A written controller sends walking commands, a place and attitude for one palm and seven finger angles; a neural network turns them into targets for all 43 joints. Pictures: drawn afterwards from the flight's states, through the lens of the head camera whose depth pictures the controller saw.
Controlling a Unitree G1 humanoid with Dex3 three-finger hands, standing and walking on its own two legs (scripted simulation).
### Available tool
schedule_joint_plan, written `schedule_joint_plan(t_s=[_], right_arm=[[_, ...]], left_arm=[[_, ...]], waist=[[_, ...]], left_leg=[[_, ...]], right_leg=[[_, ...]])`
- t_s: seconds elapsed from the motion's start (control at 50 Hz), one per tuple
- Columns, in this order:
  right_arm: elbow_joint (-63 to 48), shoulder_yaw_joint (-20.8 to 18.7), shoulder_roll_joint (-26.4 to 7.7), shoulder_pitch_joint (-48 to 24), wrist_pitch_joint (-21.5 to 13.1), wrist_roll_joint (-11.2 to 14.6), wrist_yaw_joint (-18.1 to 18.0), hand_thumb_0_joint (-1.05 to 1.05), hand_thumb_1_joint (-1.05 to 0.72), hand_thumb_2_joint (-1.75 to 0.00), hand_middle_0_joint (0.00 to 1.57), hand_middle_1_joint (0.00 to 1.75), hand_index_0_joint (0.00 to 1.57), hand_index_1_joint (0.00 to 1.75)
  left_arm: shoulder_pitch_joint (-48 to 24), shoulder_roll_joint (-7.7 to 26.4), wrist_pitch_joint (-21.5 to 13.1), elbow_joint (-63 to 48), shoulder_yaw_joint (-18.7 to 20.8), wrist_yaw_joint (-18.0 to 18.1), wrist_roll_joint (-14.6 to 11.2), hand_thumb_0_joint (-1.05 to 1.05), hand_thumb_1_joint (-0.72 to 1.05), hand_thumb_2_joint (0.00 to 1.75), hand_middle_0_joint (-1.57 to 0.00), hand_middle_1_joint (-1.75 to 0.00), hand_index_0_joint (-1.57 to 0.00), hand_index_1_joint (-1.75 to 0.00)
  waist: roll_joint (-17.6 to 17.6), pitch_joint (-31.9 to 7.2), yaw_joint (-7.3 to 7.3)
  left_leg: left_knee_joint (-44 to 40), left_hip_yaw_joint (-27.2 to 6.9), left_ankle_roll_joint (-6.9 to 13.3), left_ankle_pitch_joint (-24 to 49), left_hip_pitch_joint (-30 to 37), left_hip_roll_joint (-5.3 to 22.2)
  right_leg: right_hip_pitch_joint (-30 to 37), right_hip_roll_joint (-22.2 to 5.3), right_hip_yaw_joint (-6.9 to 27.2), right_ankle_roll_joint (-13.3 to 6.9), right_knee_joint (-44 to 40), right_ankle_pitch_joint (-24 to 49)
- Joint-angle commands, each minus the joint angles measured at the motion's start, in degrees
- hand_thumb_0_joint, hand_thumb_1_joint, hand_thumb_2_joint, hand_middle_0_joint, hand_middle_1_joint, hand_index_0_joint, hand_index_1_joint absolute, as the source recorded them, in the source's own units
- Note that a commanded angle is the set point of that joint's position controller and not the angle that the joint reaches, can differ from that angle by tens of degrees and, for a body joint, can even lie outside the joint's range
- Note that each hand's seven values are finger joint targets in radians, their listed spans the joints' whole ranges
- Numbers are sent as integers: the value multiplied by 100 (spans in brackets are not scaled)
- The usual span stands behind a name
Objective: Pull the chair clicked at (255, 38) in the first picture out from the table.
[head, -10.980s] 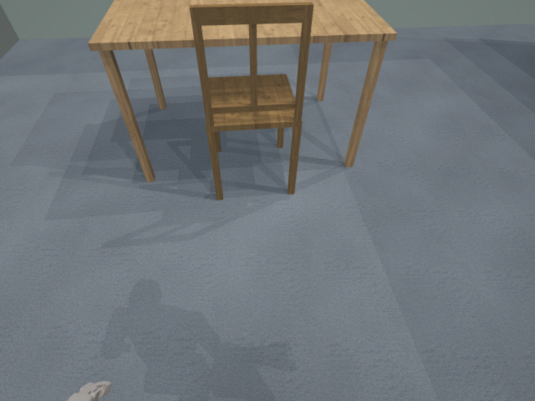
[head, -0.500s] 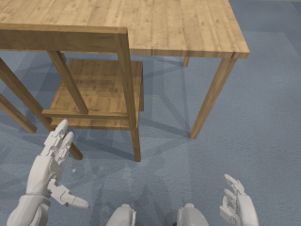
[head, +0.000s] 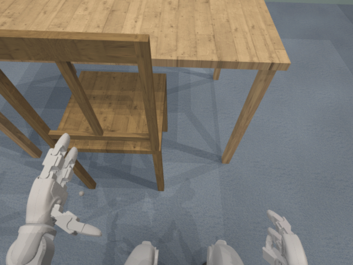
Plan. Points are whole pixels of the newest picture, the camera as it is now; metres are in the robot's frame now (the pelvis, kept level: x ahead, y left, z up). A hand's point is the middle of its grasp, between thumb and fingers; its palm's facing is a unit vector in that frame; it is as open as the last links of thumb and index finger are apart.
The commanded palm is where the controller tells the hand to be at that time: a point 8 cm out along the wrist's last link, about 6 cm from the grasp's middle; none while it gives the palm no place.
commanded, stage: raise the hand toward the chair's back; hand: left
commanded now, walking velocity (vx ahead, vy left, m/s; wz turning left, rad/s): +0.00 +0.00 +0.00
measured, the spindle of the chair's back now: (84, 103) +0.51 +0.30 +0.01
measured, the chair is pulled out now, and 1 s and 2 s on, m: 0.00 0.00 0.00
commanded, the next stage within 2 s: aim the fingers beside a spindle in 0.08 s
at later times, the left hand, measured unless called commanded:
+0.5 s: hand (105, 185) +0.27 +0.17 +0.04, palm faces -0.04 -1.00 -0.02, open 16.9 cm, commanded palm +0.25 +0.23 +0.04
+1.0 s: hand (126, 169) +0.32 +0.14 +0.02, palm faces -0.02 -1.00 -0.03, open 16.9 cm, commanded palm +0.30 +0.19 +0.02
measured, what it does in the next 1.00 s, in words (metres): stands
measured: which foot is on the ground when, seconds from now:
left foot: down 0.00-1.00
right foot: down 0.00-1.00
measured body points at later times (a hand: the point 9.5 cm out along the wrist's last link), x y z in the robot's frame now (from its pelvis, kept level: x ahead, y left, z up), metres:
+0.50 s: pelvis -0.01 +0.00 -0.01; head +0.08 +0.01 +0.43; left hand +0.27 +0.22 +0.04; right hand +0.17 -0.24 -0.09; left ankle +0.00 +0.12 -0.65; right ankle +0.04 -0.13 -0.65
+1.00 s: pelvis +0.00 +0.00 -0.02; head +0.10 -0.01 +0.42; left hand +0.31 +0.19 +0.02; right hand +0.17 -0.24 -0.12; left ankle +0.00 +0.12 -0.65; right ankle +0.04 -0.13 -0.65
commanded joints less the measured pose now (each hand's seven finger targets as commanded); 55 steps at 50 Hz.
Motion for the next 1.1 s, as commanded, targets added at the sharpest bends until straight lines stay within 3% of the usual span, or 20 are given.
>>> schedule_joint_plan(t_s=[0.0,0.12,0.16,0.2,0.22,0.24,0.34,0.38,0.42,0.5,0.6,0.7,0.72,0.76,0.82,0.84,0.9,0.96,1.08], right_arm=[[-885,-322,-783,-122,-340,63,-99,0,-90,-90,20,30,20,30],[-857,-286,-686,-200,-308,45,-114,0,-90,-90,20,30,20,30],[-850,-276,-702,-204,-319,44,-106,0,-90,-90,20,30,20,30],[-845,-250,-730,-187,-360,41,-109,0,-90,-90,20,30,20,30],[-852,-243,-744,-147,-372,32,-101,0,-90,-90,20,30,20,30],[-857,-237,-768,-140,-399,37,-102,0,-90,-90,20,30,20,30],[-857,-241,-817,-86,-418,14,-131,0,-90,-90,20,30,20,30],[-876,-250,-777,-95,-419,-13,-110,0,-90,-90,20,30,20,30],[-907,-249,-745,-93,-369,-32,-70,0,-90,-90,20,30,20,30],[-924,-261,-726,-99,-233,-55,6,0,-90,-90,20,30,20,30],[-949,-271,-752,-67,-93,-44,52,0,-90,-90,20,30,20,30],[-883,-272,-756,-69,-62,-65,-2,0,-90,-90,20,30,20,30],[-842,-273,-742,-60,-65,-73,-2,0,-90,-90,20,30,20,30],[-808,-274,-723,-46,-59,-90,-1,0,-90,-90,20,30,20,30],[-766,-299,-712,-9,-6,-102,31,0,-90,-90,20,30,20,30],[-783,-290,-696,-24,27,-103,54,0,-90,-90,20,30,20,30],[-791,-308,-714,9,124,-92,94,0,-90,-90,20,30,20,30],[-825,-304,-711,-11,220,-74,118,0,-90,-90,20,30,20,30],[-747,-316,-667,0,245,-131,106,0,-90,-90,20,30,20,30]], left_arm=[[-296,951,-223,-1335,341,-200,-117,0,-50,30,-6,-8,-6,-8],[-296,860,-245,-1202,533,31,-204,0,-50,30,-6,-8,-6,-8],[-369,767,-288,-1129,420,45,-192,0,-50,30,-6,-8,-6,-8],[-652,552,-316,-1143,26,-12,-108,0,-50,30,-6,-8,-6,-8],[-617,536,-292,-1082,-43,-38,-70,0,-50,30,-6,-8,-6,-8],[-809,455,-285,-1125,-225,-66,-39,0,-50,30,-6,-8,-6,-8],[-1215,676,-196,-1141,-132,50,94,0,-50,30,-6,-8,-6,-8],[-1221,624,-200,-1309,-136,210,118,0,-50,30,-6,-8,-6,-8],[-953,641,-167,-1257,-16,383,144,0,-50,30,-6,-8,-6,-8],[-961,509,-122,-1094,-139,629,260,0,-50,30,-6,-8,-6,-8],[-1147,315,-88,-789,-395,673,363,0,-50,30,-6,-8,-6,-8],[-2043,319,-259,-951,-527,725,424,0,-50,30,-6,-8,-6,-8],[-2114,332,-298,-955,-509,751,445,0,-50,30,-6,-8,-6,-8],[-2167,292,-354,-969,-550,815,463,0,-50,30,-6,-8,-6,-8],[-1954,356,-349,-729,-395,891,499,0,-50,30,-6,-8,-6,-8],[-1905,169,-306,-637,-578,893,511,0,-50,30,-6,-8,-6,-8],[-1817,131,-177,-251,-575,930,552,0,-50,30,-6,-8,-6,-8],[-2125,28,-140,-230,-724,963,614,0,-50,30,-6,-8,-6,-8],[-2875,-11,-442,-512,-841,1191,719,0,-50,30,-6,-8,-6,-8]], waist=[[217,-1578,-27],[-56,-1235,-22],[-55,-1116,-62],[113,-1067,-180],[132,-1125,-150],[161,-1150,-220],[70,-1433,-185],[272,-1598,-102],[261,-1713,1],[106,-1687,-20],[-187,-1545,-137],[-69,-1787,-246],[106,-1879,-219],[132,-2047,-198],[-17,-2235,-123],[-26,-2174,-151],[-267,-2049,-154],[-252,-1922,-202],[-72,-2240,-267]], left_leg=[[-1158,62,144,1744,556,-241],[-1171,37,131,1499,373,-251],[-1161,32,131,1303,304,-254],[-1102,19,145,1218,319,-247],[-1120,9,132,1214,334,-249],[-1079,6,143,1165,353,-249],[-1008,-36,135,1221,301,-241],[-1017,-31,110,1414,423,-248],[-1040,-23,92,1701,470,-244],[-970,4,92,1774,291,-232],[-868,56,118,1470,23,-231],[-707,67,145,1429,29,-236],[-710,72,130,1491,145,-241],[-668,73,125,1649,185,-242],[-618,101,116,1910,153,-240],[-602,121,121,1933,114,-251],[-582,127,122,1869,-104,-247],[-572,156,118,1751,-167,-254],[-461,137,117,1837,-9,-243]], right_leg=[[1550,307,223,-141,-858,956],[1437,328,192,-106,-921,645],[1283,321,200,-99,-938,423],[1063,319,207,-114,-879,361],[1083,313,188,-120,-852,364],[981,309,198,-113,-838,342],[978,296,196,-124,-702,379],[996,276,177,-140,-631,537],[1137,287,141,-158,-571,778],[1115,286,148,-151,-503,895],[1027,290,202,-125,-533,729],[937,269,277,-121,-456,710],[915,266,282,-133,-441,767],[975,253,283,-136,-368,935],[1149,249,293,-134,-287,1272],[1139,243,295,-124,-288,1350],[1169,249,298,-118,-277,1364],[1092,237,323,-115,-291,1310],[988,218,345,-132,-173,1353]])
